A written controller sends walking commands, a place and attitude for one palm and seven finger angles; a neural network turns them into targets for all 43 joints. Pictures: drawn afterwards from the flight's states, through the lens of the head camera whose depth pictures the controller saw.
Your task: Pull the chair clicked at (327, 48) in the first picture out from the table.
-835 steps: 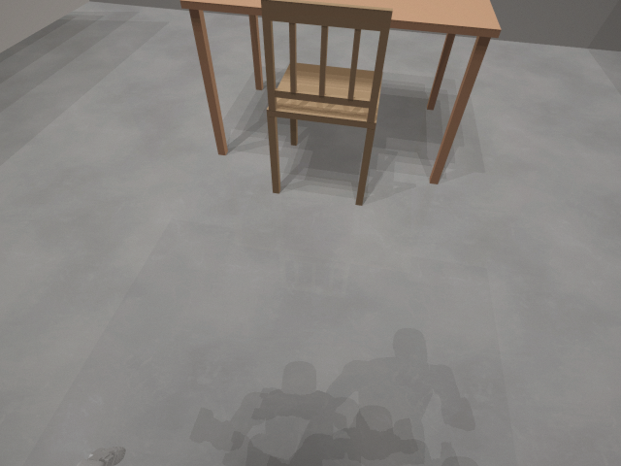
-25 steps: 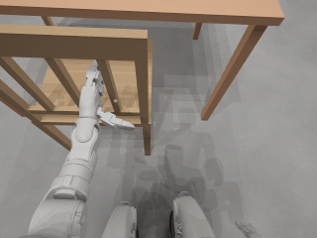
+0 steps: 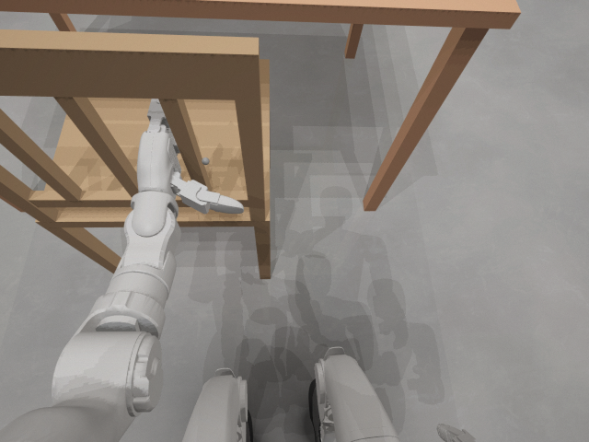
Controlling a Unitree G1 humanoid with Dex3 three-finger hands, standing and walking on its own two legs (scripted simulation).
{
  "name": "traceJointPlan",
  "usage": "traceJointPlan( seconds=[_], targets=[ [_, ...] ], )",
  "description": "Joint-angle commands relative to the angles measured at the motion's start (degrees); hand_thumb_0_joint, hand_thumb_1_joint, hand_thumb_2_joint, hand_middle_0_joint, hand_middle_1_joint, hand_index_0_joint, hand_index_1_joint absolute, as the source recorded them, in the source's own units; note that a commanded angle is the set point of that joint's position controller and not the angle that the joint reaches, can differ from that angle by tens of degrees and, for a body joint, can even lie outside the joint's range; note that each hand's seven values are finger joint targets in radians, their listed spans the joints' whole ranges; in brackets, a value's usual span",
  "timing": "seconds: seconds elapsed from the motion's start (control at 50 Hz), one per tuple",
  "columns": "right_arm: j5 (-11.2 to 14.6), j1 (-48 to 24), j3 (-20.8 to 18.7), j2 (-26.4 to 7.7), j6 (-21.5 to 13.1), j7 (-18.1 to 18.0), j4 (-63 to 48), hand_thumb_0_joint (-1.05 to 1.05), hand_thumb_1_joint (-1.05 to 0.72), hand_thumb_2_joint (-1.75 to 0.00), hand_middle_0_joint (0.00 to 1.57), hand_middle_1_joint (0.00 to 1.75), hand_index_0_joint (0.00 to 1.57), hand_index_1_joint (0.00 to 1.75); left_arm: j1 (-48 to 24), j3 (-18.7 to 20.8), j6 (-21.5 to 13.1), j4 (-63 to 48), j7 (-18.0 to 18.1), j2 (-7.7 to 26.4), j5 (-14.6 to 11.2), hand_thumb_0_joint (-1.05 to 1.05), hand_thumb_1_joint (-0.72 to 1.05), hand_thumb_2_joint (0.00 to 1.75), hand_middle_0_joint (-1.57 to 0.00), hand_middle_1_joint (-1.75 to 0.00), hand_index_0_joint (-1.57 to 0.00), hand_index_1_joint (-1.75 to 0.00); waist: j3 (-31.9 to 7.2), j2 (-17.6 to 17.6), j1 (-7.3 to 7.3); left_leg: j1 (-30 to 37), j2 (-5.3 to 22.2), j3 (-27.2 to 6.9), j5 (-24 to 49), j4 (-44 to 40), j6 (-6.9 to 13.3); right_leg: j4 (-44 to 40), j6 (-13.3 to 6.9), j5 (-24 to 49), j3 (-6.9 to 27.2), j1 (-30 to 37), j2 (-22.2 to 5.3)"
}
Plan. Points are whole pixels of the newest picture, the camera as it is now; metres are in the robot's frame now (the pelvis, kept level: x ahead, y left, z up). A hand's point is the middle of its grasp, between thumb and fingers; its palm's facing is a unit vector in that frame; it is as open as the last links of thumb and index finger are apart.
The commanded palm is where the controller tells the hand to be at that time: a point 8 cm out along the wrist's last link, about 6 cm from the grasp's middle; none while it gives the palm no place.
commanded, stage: push the fingers through the gap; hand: left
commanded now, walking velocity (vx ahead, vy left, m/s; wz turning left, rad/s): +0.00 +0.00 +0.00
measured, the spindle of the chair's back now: (111, 154) +0.51 +0.22 +0.00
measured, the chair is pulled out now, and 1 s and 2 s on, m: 0.00 0.00 0.03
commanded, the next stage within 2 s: hook a spindle and tug to test in 0.12 s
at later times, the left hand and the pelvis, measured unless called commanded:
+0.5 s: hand (206, 164) +0.47 +0.08 +0.03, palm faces -0.07 -1.00 -0.02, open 16.1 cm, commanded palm +0.45 +0.14 +0.03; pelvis +0.00 +0.00 +0.00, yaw +0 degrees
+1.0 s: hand (203, 162) +0.48 +0.09 +0.03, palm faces -0.05 -1.00 -0.03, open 7.4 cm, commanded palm +0.45 +0.13 +0.03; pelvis +0.01 +0.00 +0.00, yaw +0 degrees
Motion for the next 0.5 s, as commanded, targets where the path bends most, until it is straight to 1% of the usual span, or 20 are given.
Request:
traceJointPlan(
  seconds=[0.0,0.02,0.04,0.12,0.14,0.16,0.18,0.2,0.22,0.24,0.28,0.3,0.32,0.36,0.38,0.4,0.42,0.44,0.46,0.48],
  targets=[
    [-0.1,7.3,-3.8,-8.7,-1.0,-0.2,-3.9,0.0,-0.9,-0.9,0.2,0.3,0.2,0.3,-23.1,-0.5,-4.7,-14.3,0.6,5.8,-0.4,0.0,-0.5,0.3,-0.06,-0.08,-0.06,-0.08,-32.4,2.5,-1.66,16.6,-0.3,-1.1,21.6,-8.9,0.0,-7.5,-1.2,16.7,0.7,22.0,1.0],
    [0.0,7.4,-3.9,-8.9,-0.9,-0.2,-3.7,0.0,-0.9,-0.9,0.2,0.3,0.2,0.3,-21.6,0.3,-4.4,-13.0,0.7,6.4,-0.4,0.0,-0.5,0.3,-0.06,-0.08,-0.06,-0.08,-31.4,1.7,-1.38,15.9,-0.3,-1.1,20.9,-9.0,0.0,-7.8,-1.2,16.1,0.7,22.0,1.0],
    [0.0,7.4,-3.8,-9.0,-0.8,-0.2,-3.6,0.0,-0.9,-0.9,0.2,0.3,0.2,0.3,-21.8,0.3,-4.3,-12.7,0.8,6.9,-0.3,0.0,-0.5,0.3,-0.06,-0.08,-0.06,-0.08,-30.6,1.0,-1.64,15.1,-0.3,-1.0,20.4,-9.0,0.1,-8.0,-1.2,16.1,0.8,22.3,1.0],
    [0.0,7.3,-3.6,-8.8,-0.7,-0.3,-3.9,0.0,-0.9,-0.9,0.2,0.3,0.2,0.3,-21.1,1.2,-4.1,-13.2,0.8,7.9,-0.2,0.0,-0.5,0.3,-0.06,-0.08,-0.06,-0.08,-30.5,1.7,-1.07,14.1,-0.5,-0.5,19.8,-9.2,0.2,-8.0,-1.2,16.4,1.1,23.5,1.0],
    [0.0,7.3,-3.6,-8.8,-0.7,-0.3,-3.9,0.0,-0.9,-0.9,0.2,0.3,0.2,0.3,-20.3,1.3,-4.1,-12.6,0.7,7.9,-0.1,0.0,-0.5,0.3,-0.06,-0.08,-0.06,-0.08,-30.2,0.9,-0.81,13.6,-0.6,-0.6,19.7,-9.3,0.2,-8.1,-1.2,16.4,1.1,24.0,1.0],
    [0.0,7.1,-3.6,-8.7,-0.7,-0.2,-4.0,0.0,-0.9,-0.9,0.2,0.3,0.2,0.3,-20.8,0.8,-4.1,-12.9,0.6,7.3,-0.3,0.0,-0.5,0.3,-0.06,-0.08,-0.06,-0.08,-29.9,1.1,-1.22,13.4,-0.6,-0.3,19.1,-9.2,0.3,-8.3,-1.1,16.2,1.2,23.9,1.0],
    [0.1,7.3,-3.6,-8.8,-0.8,-0.3,-4.1,0.0,-0.9,-0.9,0.2,0.3,0.2,0.3,-20.7,1.2,-4.2,-12.8,0.5,8.1,-0.2,0.0,-0.5,0.3,-0.06,-0.08,-0.06,-0.08,-29.8,0.4,-1.09,13.6,-0.5,-0.8,19.5,-9.4,0.2,-7.9,-1.3,16.1,1.0,23.5,1.0],
    [0.0,7.1,-3.6,-8.8,-0.8,-0.3,-4.1,0.0,-0.9,-0.9,0.2,0.3,0.2,0.3,-21.5,1.3,-4.4,-13.9,0.5,8.0,-0.5,0.0,-0.5,0.3,-0.06,-0.08,-0.06,-0.08,-30.5,2.3,-1.07,14.3,-0.6,-0.6,20.2,-9.2,0.2,-7.9,-1.2,16.7,1.1,23.6,1.0],
    [0.0,7.1,-3.7,-8.8,-0.8,-0.2,-4.2,0.0,-0.9,-0.9,0.2,0.3,0.2,0.3,-20.6,1.1,-4.5,-14.3,0.3,7.8,-0.5,0.0,-0.5,0.3,-0.08,-0.13,-0.08,-0.13,-31.4,2.4,-0.68,15.5,-0.5,-0.7,21.2,-9.3,0.0,-7.8,-1.3,17.3,1.0,23.6,1.0],
    [0.1,7.1,-3.8,-8.7,-0.8,-0.2,-4.3,0.0,-0.9,-0.9,0.2,0.3,0.2,0.3,-19.2,0.4,-4.4,-14.4,0.2,6.6,-0.7,0.0,-0.5,0.3,-0.1,-0.19,-0.1,-0.19,-31.4,1.5,-0.83,16.3,-0.3,-0.8,22.1,-9.4,-0.1,-7.8,-1.3,18.0,0.7,23.5,1.1],
    [0.1,7.1,-3.9,-8.6,-0.8,0.1,-4.5,0.0,-0.9,-0.9,0.2,0.3,0.2,0.3,-19.0,-2.1,-4.3,-15.7,-0.2,3.9,-0.9,0.0,-0.5,0.3,-0.13,-0.3,-0.13,-0.3,-31.9,3.0,-1.09,18.3,-0.1,-1.2,24.1,-9.3,-0.3,-7.4,-1.5,18.6,0.3,22.0,1.1],
    [0.1,7.1,-4.0,-8.7,-0.7,0.2,-4.1,0.0,-0.9,-0.9,0.2,0.3,0.2,0.3,-18.5,-1.9,-4.2,-16.0,-0.1,4.0,-1.0,0.0,-0.5,0.3,-0.15,-0.35,-0.15,-0.35,-31.6,3.5,-0.83,19.2,0.1,-1.5,24.9,-9.5,-0.6,-7.3,-1.5,18.5,-0.1,21.3,1.1],
    [0.2,7.1,-4.0,-8.8,-0.6,0.2,-4.1,0.0,-0.9,-0.9,0.2,0.3,0.2,0.3,-17.4,-2.3,-3.7,-14.7,-0.1,3.4,-1.1,0.0,-0.5,0.3,-0.17,-0.41,-0.17,-0.41,-30.7,2.2,-0.98,18.4,0.1,-1.5,23.8,-9.4,-0.5,-7.7,-1.4,17.6,-0.1,21.2,1.2],
    [0.2,7.0,-3.9,-8.9,-0.3,0.1,-3.8,0.0,-0.9,-0.9,0.2,0.3,0.2,0.3,-18.9,-1.8,-3.2,-12.9,0.3,4.1,-0.7,0.0,-0.5,0.3,-0.2,-0.52,-0.2,-0.52,-27.6,0.3,-1.66,15.4,-0.2,-1.3,20.4,-9.6,-0.1,-8.3,-1.3,15.5,0.1,21.3,1.2],
    [0.2,7.0,-4.0,-9.0,-0.3,-0.1,-3.8,0.0,-0.9,-0.9,0.2,0.3,0.2,0.3,-20.1,-1.5,-3.3,-13.2,0.6,4.9,-0.5,0.0,-0.5,0.3,-0.22,-0.57,-0.22,-0.57,-27.2,0.0,-1.9,15.2,-0.2,-1.2,20.2,-9.5,0.0,-8.2,-1.3,15.5,0.2,20.9,1.2],
    [0.1,6.8,-3.9,-8.9,-0.5,-0.1,-3.9,0.0,-0.9,-0.9,0.2,0.3,0.2,0.3,-21.4,-1.4,-3.8,-14.9,0.8,4.9,-0.6,0.0,-0.5,0.3,-0.24,-0.63,-0.24,-0.63,-28.9,2.2,-1.56,16.1,-0.3,-1.1,20.4,-9.5,-0.1,-8.1,-1.3,15.7,0.4,21.0,1.0],
    [0.0,6.8,-4.0,-8.9,-0.6,-0.1,-4.0,0.0,-0.9,-0.9,0.2,0.3,0.2,0.3,-21.1,-0.6,-4.2,-16.4,1.0,5.8,-0.4,0.0,-0.5,0.3,-0.25,-0.68,-0.25,-0.68,-30.9,3.1,-0.93,17.9,-0.2,-1.3,21.9,-9.5,-0.4,-7.7,-1.4,16.3,0.3,21.2,0.9],
    [0.0,6.5,-4.0,-8.7,-0.6,-0.1,-4.2,0.0,-0.9,-0.9,0.2,0.3,0.2,0.3,-19.5,-0.6,-4.4,-16.2,1.3,5.5,-0.5,0.0,-0.5,0.3,-0.27,-0.74,-0.27,-0.74,-31.2,3.1,-0.41,18.1,-0.3,-1.3,22.5,-9.5,-0.5,-7.6,-1.5,16.7,0.3,21.6,1.0],
    [-0.1,6.3,-3.9,-8.5,-0.7,0.0,-4.2,0.0,-0.9,-0.9,0.2,0.3,0.2,0.3,-19.6,-2.1,-4.5,-16.3,1.2,3.9,-0.4,0.0,-0.5,0.3,-0.29,-0.79,-0.29,-0.79,-30.6,3.2,-0.91,18.3,-0.2,-1.4,23.0,-9.5,-0.5,-7.5,-1.5,17.1,0.1,21.4,1.0],
    [-0.1,6.5,-4.0,-8.7,-0.7,0.0,-4.2,0.0,-0.9,-0.9,0.2,0.3,0.2,0.3,-19.4,-1.5,-4.6,-16.5,1.4,4.5,-0.5,0.0,-0.5,0.3,-0.31,-0.85,-0.31,-0.85,-30.9,3.1,-0.9,18.7,-0.1,-1.6,23.9,-9.3,-0.5,-7.2,-1.5,17.5,0.0,20.9,1.1]
  ],
)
